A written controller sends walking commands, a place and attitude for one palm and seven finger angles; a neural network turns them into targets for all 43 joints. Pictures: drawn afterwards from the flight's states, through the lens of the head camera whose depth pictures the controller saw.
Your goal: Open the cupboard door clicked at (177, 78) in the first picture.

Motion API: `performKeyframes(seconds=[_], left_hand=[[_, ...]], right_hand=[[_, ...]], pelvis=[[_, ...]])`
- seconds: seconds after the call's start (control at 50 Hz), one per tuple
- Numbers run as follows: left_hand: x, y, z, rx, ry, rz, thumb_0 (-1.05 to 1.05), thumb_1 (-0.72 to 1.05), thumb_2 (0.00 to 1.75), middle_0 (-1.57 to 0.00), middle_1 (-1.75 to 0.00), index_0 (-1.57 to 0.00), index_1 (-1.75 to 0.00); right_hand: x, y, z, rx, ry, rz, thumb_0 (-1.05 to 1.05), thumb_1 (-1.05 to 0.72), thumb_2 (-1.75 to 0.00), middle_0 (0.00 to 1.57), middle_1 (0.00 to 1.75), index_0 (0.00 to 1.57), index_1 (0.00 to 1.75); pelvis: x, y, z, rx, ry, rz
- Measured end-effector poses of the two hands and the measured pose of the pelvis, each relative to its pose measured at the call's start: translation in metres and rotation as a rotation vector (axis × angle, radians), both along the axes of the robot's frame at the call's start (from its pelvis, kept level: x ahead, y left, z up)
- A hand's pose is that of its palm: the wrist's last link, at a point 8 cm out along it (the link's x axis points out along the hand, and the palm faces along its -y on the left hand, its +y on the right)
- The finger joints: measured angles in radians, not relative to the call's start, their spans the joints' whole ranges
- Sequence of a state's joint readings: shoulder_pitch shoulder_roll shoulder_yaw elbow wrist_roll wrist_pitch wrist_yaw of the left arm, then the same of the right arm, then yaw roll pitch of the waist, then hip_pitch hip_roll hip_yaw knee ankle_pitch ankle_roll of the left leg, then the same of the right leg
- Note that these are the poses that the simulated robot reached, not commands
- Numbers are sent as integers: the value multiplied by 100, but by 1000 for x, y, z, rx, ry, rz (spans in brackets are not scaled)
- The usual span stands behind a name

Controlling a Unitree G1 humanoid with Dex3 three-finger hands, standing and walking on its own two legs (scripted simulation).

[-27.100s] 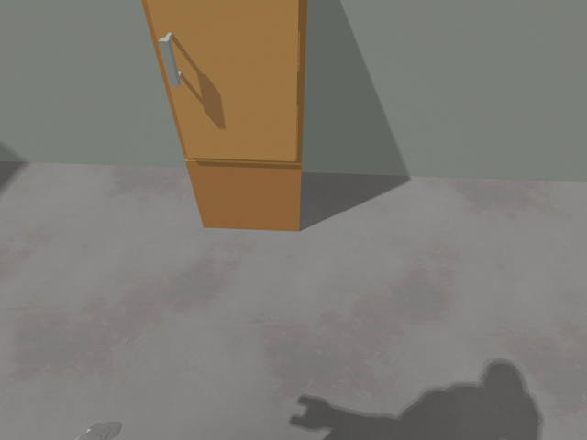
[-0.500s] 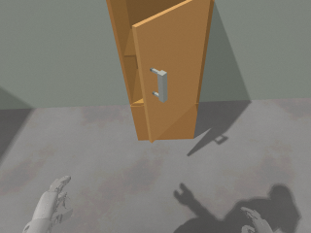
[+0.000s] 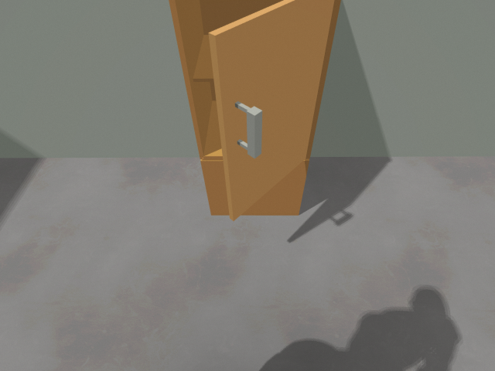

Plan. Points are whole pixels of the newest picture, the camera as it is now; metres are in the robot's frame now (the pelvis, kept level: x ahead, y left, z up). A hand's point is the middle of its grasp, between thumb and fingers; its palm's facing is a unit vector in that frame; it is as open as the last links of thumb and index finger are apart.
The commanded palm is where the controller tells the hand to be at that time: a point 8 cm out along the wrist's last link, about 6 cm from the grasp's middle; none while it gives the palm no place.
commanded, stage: let the arm hang, fingers relaxed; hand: left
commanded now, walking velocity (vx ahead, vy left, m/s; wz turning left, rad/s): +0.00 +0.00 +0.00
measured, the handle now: (247, 129) +0.62 +0.04 +0.02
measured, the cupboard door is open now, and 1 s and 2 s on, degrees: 47 47 47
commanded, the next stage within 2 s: look to check the result in 0.44 s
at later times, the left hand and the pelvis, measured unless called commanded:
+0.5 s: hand out of the picture +0.00 +0.15 -0.18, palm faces +0.03 -0.99 -0.16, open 7.3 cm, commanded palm none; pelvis +0.02 -0.01 +0.00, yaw -1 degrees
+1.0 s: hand out of the picture +0.02 +0.15 -0.17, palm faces +0.03 -0.98 -0.19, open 7.3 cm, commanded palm none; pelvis +0.04 -0.01 +0.00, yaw -1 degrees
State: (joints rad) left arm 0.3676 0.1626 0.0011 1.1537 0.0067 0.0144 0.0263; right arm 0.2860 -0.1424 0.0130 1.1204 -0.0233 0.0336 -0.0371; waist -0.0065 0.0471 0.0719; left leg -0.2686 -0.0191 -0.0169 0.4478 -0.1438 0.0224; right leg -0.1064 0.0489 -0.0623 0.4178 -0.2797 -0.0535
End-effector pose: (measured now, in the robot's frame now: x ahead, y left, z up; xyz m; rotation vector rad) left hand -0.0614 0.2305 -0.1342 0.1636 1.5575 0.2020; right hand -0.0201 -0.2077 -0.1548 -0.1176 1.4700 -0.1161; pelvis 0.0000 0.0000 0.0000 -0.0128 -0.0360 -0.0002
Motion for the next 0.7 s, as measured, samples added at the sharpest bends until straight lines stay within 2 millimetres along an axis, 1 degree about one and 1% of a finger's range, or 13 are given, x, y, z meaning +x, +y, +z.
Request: performKeyframes(seconds=[0.06, 0.12, 0.22, 0.3, 0.38, 0.48, 0.7], left_hand=[[10, -3, -1, 2, -27, -7, 0, 92, 90, -20, -30, -20, -30], [24, -9, -3, -9, -66, -14, 0, 91, 90, -20, -30, -20, -30], [49, -23, -9, -43, -124, -28, 0, 91, 90, -20, -30, -20, -30], [62, -32, -12, -66, -151, -36, 0, 91, 90, -20, -30, -20, -30], [65, -34, -13, -71, -145, -32, 1, 92, 90, -20, -30, -20, -30], [62, -33, -13, -68, -127, -21, 1, 92, 90, -20, -30, -20, -30], [54, -28, -8, -47, -72, -9, 0, 91, 90, -20, -30, -20, -30]], right_hand=[[2, 7, -3, 19, -11, -7, 1, -91, -90, 20, 30, 20, 30], [2, 8, -3, 24, -11, -14, 1, -91, -90, 20, 30, 20, 30], [3, 5, 0, 12, -15, -27, 1, -91, -90, 20, 30, 20, 30], [3, 1, 2, -3, -14, -33, 1, -91, -90, 20, 30, 20, 30], [5, -3, 5, -16, -10, -36, 1, -91, -90, 20, 30, 20, 30], [9, -6, 6, -24, -2, -33, 1, -91, -90, 20, 30, 20, 30], [26, -6, 4, -17, -8, -22, 1, -91, -90, 20, 30, 20, 30]], pelvis=[[2, -1, 0, 3, -3, -3], [4, -1, 0, 7, -4, -6], [8, -3, 0, 11, -4, -11], [11, -5, 0, 12, -2, -12], [14, -7, 1, 13, 0, -11], [18, -8, 1, 12, 3, -10], [27, -8, 2, 16, 11, -12]])
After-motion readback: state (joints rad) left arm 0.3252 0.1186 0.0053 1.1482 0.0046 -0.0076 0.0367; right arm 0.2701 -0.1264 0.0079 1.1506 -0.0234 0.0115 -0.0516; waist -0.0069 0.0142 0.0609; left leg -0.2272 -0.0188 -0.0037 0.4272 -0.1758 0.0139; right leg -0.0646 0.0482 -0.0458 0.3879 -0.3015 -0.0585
